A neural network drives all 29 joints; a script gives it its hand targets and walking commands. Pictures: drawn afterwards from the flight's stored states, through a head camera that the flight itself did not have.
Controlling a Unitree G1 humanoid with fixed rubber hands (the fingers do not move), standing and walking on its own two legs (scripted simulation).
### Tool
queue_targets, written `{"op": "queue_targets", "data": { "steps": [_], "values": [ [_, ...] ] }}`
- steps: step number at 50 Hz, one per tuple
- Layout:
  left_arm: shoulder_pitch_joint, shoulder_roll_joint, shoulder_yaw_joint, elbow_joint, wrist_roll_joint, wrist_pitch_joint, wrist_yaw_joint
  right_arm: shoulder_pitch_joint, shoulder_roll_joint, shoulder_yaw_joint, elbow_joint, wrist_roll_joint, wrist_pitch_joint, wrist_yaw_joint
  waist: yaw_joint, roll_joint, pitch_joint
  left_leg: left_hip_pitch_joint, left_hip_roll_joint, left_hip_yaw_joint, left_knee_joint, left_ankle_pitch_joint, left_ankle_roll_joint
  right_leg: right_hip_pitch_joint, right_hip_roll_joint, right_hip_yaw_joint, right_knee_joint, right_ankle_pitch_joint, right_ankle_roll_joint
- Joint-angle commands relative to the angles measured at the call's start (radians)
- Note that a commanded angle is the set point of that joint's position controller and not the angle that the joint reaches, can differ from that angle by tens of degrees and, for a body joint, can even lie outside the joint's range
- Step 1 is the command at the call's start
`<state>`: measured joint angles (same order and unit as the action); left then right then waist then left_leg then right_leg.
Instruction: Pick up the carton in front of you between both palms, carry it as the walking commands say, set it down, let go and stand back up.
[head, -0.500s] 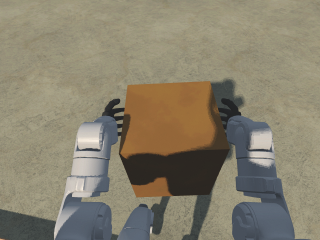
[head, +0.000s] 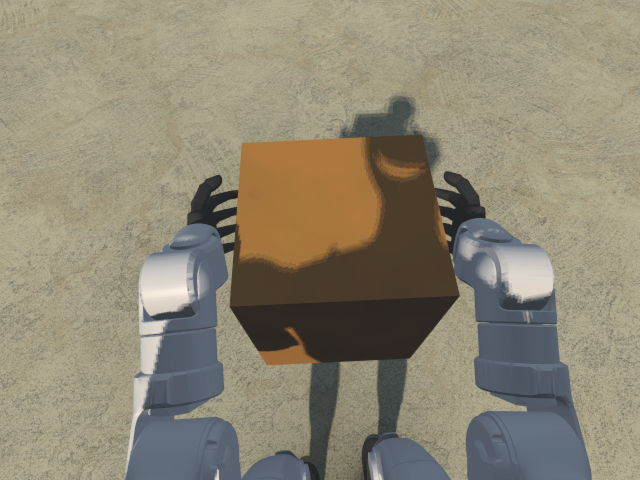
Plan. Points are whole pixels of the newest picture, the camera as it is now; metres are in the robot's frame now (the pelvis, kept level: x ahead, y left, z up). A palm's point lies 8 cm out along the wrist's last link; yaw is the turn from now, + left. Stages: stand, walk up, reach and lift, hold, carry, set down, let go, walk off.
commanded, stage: carry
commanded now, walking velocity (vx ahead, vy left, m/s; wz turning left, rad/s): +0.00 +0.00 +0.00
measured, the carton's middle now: (335, 263) +0.37 -0.02 +0.00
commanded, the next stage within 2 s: none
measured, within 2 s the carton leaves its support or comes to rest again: neither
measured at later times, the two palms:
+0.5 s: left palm (168, 186) +0.40 +0.15 +0.14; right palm (451, 162) +0.41 -0.15 +0.14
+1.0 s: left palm (168, 227) +0.35 +0.14 +0.15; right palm (478, 197) +0.35 -0.16 +0.15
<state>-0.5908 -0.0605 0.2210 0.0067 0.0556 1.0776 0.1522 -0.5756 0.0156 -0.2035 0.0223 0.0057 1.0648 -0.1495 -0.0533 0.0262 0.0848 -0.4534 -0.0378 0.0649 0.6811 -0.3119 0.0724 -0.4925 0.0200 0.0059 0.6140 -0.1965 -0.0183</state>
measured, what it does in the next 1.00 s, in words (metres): stands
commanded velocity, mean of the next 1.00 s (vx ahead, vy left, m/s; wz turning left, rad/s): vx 0.00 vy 0.00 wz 0.00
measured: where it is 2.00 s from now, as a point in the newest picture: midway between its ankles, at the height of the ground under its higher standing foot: (332, 415)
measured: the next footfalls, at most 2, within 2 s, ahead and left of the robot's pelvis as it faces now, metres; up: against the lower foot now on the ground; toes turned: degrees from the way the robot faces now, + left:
left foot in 1.80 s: +0.31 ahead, +0.10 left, +0.00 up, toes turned +7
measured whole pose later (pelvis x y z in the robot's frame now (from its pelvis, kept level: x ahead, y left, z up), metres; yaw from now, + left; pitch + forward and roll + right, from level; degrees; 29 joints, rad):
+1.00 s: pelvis +0.00 -0.02 +0.01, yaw +1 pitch +1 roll +0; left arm -0.70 0.02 0.20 0.34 0.04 1.20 0.13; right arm -0.69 -0.01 -0.20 0.32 -0.05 1.21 -0.14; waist 0.00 0.00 -0.12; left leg -0.28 -0.04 0.03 0.56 -0.29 0.04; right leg -0.34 0.02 -0.02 0.55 -0.22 -0.03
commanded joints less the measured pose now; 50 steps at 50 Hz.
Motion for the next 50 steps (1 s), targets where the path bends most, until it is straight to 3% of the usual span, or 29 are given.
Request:
{"op": "queue_targets", "data": {
  "steps": [1, 2, 3, 5, 8, 9, 10, 12, 15, 17, 18, 21, 23, 24, 27, 30, 33, 50],
  "values": [
    [-0.581, -0.944, -0.705, -0.08, -0.337, -0.021, -0.22, -0.752, 1.069, 0.798, -0.196, 0.444, -0.003, 0.248, 0.065, -0.236, -0.819, 0.026, 0.063, -0.077, 0.044, 0.031, -0.056, 0.701, -0.289, 0.227, 0.045, 1.203, -0.215],
    [-0.595, -0.936, -0.708, -0.092, -0.349, -0.018, -0.224, -0.77, 1.064, 0.798, -0.196, 0.443, 0.001, 0.245, 0.072, -0.249, -0.789, 0.007, 0.053, -0.073, -0.001, -0.034, -0.057, 0.709, -0.28, 0.219, 0.044, 1.206, -0.21],
    [-0.612, -0.928, -0.717, -0.101, -0.362, -0.011, -0.228, -0.768, 1.053, 0.788, -0.185, 0.435, 0.008, 0.241, 0.073, -0.219, -0.77, 0.046, 0.05, -0.067, -0.067, 0.001, -0.057, 0.684, -0.259, 0.196, 0.049, 1.175, -0.189],
    [-0.617, -0.915, -0.726, -0.092, -0.383, 0.008, -0.234, -0.713, 1.025, 0.755, -0.132, 0.401, 0.023, 0.237, 0.064, -0.153, -0.739, 0.215, 0.059, -0.064, -0.106, 0.248, -0.044, 0.533, -0.194, 0.132, 0.056, 1.007, -0.127],
    [-0.606, -0.927, -0.727, -0.033, -0.39, 0.033, -0.243, -0.614, 0.997, 0.692, -0.012, 0.346, 0.046, 0.245, 0.05, 0.024, -0.725, 0.434, 0.143, -0.121, -0.032, 0.833, 0.001, 0.283, -0.114, 0.063, 0.071, 0.58, -0.083],
    [-0.619, -0.937, -0.722, -0.014, -0.392, 0.037, -0.247, -0.608, 0.997, 0.676, 0.015, 0.335, 0.05, 0.249, 0.045, 0.056, -0.707, 0.473, 0.168, -0.138, -0.026, 0.963, 0.015, 0.219, -0.089, 0.045, 0.061, 0.448, -0.07],
    [-0.642, -0.952, -0.721, 0.001, -0.399, 0.041, -0.252, -0.617, 1.001, 0.663, 0.031, 0.327, 0.052, 0.253, 0.042, 0.068, -0.678, 0.481, 0.176, -0.142, -0.034, 0.999, 0.021, 0.184, -0.073, 0.034, 0.03, 0.358, -0.059],
    [-0.693, -0.98, -0.714, 0.031, -0.419, 0.047, -0.26, -0.66, 1.009, 0.643, 0.047, 0.317, 0.055, 0.256, 0.046, 0.053, -0.631, 0.438, 0.166, -0.128, -0.052, 0.92, 0.014, 0.209, -0.075, 0.033, -0.02, 0.372, -0.051],
    [-0.72, -1.008, -0.681, 0.104, -0.435, 0.055, -0.272, -0.697, 1.01, 0.61, 0.076, 0.303, 0.062, 0.248, 0.055, -0.024, -0.605, 0.314, 0.12, -0.094, -0.075, 0.601, -0.023, 0.335, -0.138, 0.071, -0.007, 0.69, -0.078],
    [-0.729, -1.022, -0.654, 0.146, -0.439, 0.058, -0.276, -0.718, 1.016, 0.59, 0.095, 0.299, 0.067, 0.243, 0.06, -0.068, -0.591, 0.287, 0.099, -0.079, -0.131, 0.446, -0.04, 0.375, -0.158, 0.083, -0.012, 0.772, -0.087],
    [-0.733, -1.028, -0.641, 0.163, -0.44, 0.06, -0.277, -0.729, 1.02, 0.581, 0.104, 0.3, 0.071, 0.242, 0.061, -0.07, -0.587, 0.302, 0.101, -0.08, -0.144, 0.456, -0.043, 0.37, -0.157, 0.081, -0.012, 0.741, -0.084],
    [-0.74, -1.042, -0.605, 0.196, -0.434, 0.063, -0.273, -0.745, 1.036, 0.557, 0.137, 0.305, 0.081, 0.244, 0.055, -0.004, -0.6, 0.407, 0.162, -0.12, -0.099, 0.767, -0.024, 0.273, -0.119, 0.049, 0.005, 0.467, -0.052],
    [-0.764, -1.052, -0.588, 0.195, -0.432, 0.066, -0.269, -0.769, 1.05, 0.55, 0.142, 0.315, 0.083, 0.247, 0.052, 0.02, -0.599, 0.405, 0.191, -0.142, -0.093, 0.86, -0.007, 0.259, -0.103, 0.041, 0.002, 0.338, -0.037],
    [-0.779, -1.055, -0.582, 0.191, -0.434, 0.067, -0.268, -0.787, 1.057, 0.55, 0.137, 0.321, 0.083, 0.248, 0.053, 0.017, -0.597, 0.379, 0.191, -0.143, -0.092, 0.82, -0.005, 0.28, -0.107, 0.046, -0.002, 0.341, -0.037],
    [-0.809, -1.06, -0.573, 0.172, -0.441, 0.072, -0.263, -0.833, 1.075, 0.555, 0.11, 0.341, 0.085, 0.245, 0.057, -0.022, -0.604, 0.292, 0.158, -0.132, -0.098, 0.504, -0.019, 0.355, -0.152, 0.075, -0.004, 0.454, -0.061],
    [-0.836, -1.058, -0.571, 0.138, -0.443, 0.075, -0.255, -0.879, 1.088, 0.569, 0.074, 0.363, 0.091, 0.243, 0.058, -0.041, -0.575, 0.27, 0.143, -0.137, -0.143, 0.286, -0.017, 0.337, -0.157, 0.092, -0.047, 0.322, -0.062],
    [-0.837, -1.049, -0.566, 0.126, -0.437, 0.084, -0.248, -0.881, 1.091, 0.57, 0.075, 0.374, 0.098, 0.243, 0.057, -0.031, -0.547, 0.257, 0.15, -0.149, -0.174, 0.252, -0.013, 0.323, -0.144, 0.089, -0.074, 0.2, -0.054],
    [-0.852, -1.056, -0.524, 0.215, -0.415, 0.095, -0.262, -0.871, 1.084, 0.496, 0.179, 0.334, 0.108, 0.251, 0.057, -0.029, -0.495, 0.223, 0.148, -0.15, -0.215, 0.124, -0.014, 0.279, -0.142, 0.099, -0.141, 0.097, -0.047]
  ]
}}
